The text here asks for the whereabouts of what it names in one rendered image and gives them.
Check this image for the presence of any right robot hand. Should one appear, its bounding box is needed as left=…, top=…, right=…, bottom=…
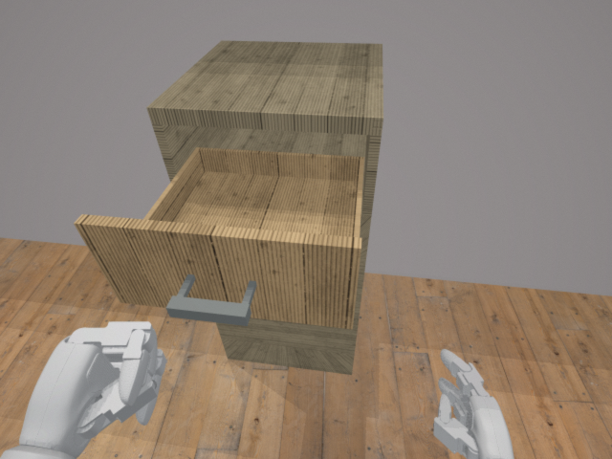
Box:
left=433, top=349, right=514, bottom=459

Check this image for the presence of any cabinet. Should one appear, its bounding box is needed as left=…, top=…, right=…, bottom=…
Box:
left=146, top=41, right=383, bottom=375

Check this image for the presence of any drawer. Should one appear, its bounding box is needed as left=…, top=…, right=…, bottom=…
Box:
left=74, top=147, right=364, bottom=329

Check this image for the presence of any left robot hand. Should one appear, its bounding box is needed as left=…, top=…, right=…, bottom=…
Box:
left=19, top=321, right=167, bottom=458

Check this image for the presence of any handle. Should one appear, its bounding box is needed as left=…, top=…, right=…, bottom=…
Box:
left=166, top=274, right=257, bottom=326

